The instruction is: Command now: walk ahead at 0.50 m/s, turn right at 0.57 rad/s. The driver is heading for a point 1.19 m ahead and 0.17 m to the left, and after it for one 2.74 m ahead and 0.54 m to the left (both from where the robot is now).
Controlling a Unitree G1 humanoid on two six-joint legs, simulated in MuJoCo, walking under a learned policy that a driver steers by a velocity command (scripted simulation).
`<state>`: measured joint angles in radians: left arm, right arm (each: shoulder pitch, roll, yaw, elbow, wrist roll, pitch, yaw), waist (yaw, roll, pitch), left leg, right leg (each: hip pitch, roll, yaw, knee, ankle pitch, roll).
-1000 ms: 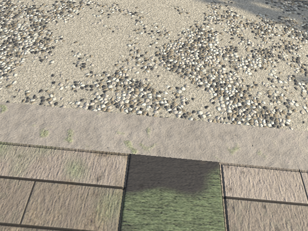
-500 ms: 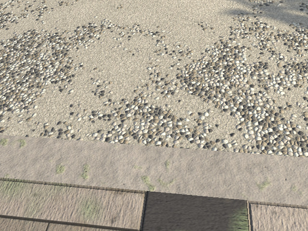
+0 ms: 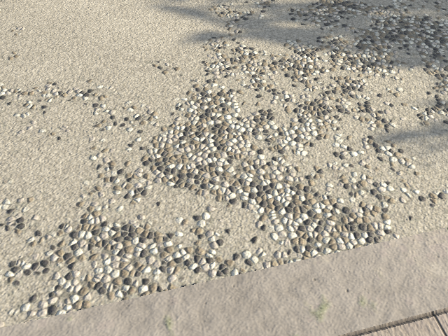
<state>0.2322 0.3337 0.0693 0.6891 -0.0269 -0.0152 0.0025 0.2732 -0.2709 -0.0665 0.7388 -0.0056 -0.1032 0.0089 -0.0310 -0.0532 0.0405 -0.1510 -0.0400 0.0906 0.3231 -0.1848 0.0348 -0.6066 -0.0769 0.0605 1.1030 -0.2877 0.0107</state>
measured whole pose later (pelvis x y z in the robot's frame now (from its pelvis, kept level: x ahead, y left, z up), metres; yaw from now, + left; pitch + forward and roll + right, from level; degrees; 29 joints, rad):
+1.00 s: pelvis +0.53 +0.02 +0.00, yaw +20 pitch +1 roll +0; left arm 0.14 0.31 0.06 0.71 0.01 -0.10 0.00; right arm 0.29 -0.29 -0.07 0.71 0.01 -0.05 0.02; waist -0.03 -0.02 0.07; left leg -0.25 -0.11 -0.03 0.41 -0.17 0.11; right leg -0.56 -0.09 0.06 1.07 -0.32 0.03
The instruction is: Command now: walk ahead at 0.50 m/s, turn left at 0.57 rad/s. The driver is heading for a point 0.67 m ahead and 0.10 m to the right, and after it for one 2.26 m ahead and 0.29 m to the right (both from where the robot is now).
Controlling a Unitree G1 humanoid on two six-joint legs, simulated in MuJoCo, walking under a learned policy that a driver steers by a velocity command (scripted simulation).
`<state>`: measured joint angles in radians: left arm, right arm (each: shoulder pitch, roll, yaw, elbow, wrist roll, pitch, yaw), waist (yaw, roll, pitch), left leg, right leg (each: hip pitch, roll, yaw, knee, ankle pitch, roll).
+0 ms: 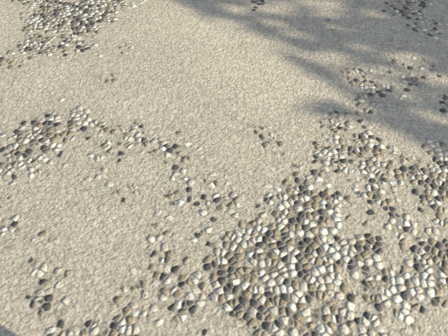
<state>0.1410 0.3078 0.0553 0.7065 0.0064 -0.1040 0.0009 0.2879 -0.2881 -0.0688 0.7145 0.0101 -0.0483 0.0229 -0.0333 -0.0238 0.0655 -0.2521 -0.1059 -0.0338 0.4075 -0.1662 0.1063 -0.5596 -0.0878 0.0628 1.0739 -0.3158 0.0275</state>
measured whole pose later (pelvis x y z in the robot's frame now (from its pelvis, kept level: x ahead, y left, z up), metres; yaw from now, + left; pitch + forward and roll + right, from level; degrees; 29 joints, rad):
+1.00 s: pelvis +0.30 -0.03 +0.00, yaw -18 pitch +1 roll -1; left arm 0.19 0.35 0.09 0.68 -0.02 0.07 0.02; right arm 0.16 -0.26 -0.05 0.69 -0.01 0.00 -0.03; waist -0.01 -0.04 0.05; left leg -0.26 0.02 0.00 0.45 -0.21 0.01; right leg -0.48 0.04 0.09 1.03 -0.44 0.10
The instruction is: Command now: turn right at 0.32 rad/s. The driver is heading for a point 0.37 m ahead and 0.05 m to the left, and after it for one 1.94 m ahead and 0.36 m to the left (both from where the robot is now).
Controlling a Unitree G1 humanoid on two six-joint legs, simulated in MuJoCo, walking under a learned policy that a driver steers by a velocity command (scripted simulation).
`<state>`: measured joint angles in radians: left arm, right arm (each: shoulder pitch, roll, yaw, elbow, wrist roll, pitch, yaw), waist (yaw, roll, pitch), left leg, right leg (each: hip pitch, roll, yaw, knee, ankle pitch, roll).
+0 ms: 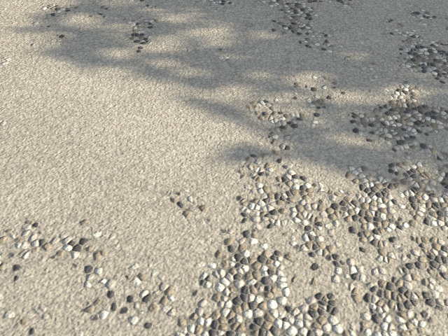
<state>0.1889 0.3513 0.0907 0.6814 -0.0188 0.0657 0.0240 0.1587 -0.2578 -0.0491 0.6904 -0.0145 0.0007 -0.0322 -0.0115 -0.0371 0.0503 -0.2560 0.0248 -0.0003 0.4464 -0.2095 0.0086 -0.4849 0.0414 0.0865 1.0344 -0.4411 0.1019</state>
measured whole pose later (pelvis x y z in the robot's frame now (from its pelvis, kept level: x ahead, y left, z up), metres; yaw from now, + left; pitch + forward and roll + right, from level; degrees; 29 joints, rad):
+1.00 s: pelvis +0.21 +0.11 +0.00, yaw +12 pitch +1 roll +0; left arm 0.18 0.29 0.07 0.77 -0.01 -0.05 -0.03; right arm 0.27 -0.25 -0.03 0.76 -0.02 -0.06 -0.02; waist -0.02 -0.05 0.04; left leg 0.00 -0.07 0.12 0.23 -0.25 0.08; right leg -0.66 -0.07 0.02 0.74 0.06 0.02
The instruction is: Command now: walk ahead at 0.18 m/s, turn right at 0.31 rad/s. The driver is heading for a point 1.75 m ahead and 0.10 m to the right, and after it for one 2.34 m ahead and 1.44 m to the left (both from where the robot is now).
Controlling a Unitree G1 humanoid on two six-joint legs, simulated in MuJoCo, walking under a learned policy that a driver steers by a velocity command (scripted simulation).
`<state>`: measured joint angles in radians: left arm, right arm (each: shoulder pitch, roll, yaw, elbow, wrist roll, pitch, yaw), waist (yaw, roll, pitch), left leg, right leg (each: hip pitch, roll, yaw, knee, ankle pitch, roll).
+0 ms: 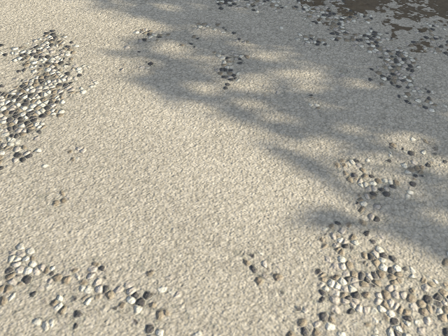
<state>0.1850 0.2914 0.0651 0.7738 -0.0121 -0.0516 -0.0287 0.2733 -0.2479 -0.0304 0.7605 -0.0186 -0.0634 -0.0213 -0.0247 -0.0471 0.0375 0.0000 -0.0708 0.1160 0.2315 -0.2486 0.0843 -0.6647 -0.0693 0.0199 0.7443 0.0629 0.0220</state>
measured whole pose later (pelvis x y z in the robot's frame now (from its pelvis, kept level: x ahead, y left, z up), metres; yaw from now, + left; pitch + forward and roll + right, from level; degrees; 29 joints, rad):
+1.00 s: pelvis +0.20 +0.04 -0.02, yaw -4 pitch +1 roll -1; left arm 0.18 0.28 0.09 0.70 0.02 0.00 0.03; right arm 0.18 -0.33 -0.08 0.58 0.02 0.04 -0.01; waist 0.01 0.03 0.03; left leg -0.46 -0.06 -0.11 0.95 -0.50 -0.02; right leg -0.31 -0.02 -0.06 0.57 -0.29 0.00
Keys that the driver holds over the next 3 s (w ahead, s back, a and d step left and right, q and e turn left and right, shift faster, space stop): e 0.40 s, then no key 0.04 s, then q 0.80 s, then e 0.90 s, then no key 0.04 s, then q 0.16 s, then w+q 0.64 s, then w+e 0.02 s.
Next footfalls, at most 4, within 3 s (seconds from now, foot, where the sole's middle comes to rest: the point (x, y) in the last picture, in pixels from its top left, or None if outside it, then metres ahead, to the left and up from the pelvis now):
0.16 right None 0.23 -0.09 -0.78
0.56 left None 0.27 0.15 -0.78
1.20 left None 0.25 0.18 -0.78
1.58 right None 0.23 -0.04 -0.78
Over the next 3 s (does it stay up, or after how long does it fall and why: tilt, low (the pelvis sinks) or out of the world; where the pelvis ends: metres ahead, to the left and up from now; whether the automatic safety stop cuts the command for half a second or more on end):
stays up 0.37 0.16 0.01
